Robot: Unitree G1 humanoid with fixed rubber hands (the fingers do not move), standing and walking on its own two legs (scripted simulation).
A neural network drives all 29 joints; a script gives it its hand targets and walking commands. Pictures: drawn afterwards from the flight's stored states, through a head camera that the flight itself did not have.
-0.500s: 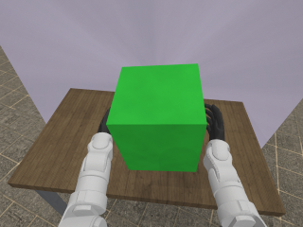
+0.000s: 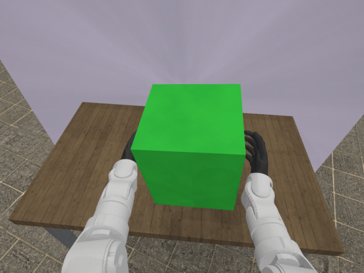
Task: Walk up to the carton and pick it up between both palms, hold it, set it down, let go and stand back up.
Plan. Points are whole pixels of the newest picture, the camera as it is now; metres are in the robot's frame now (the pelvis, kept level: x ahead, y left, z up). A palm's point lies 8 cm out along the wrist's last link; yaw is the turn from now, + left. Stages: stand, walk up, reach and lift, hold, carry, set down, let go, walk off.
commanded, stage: set down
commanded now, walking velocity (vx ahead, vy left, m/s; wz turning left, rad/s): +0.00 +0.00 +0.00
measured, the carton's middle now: (194, 149) +0.40 -0.04 +0.05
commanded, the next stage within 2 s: none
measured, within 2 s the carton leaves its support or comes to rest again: rests again in 1.64 s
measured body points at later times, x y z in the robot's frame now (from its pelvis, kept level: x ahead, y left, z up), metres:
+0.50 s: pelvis +0.00 +0.00 +0.00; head +0.05 +0.02 +0.44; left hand +0.40 +0.12 -0.02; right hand +0.34 -0.17 +0.00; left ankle -0.02 +0.13 -0.75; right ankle -0.01 -0.15 -0.75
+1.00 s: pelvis +0.00 +0.01 -0.02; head +0.09 +0.03 +0.42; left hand +0.41 +0.13 -0.05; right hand +0.34 -0.17 -0.05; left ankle -0.02 +0.13 -0.75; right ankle -0.01 -0.15 -0.75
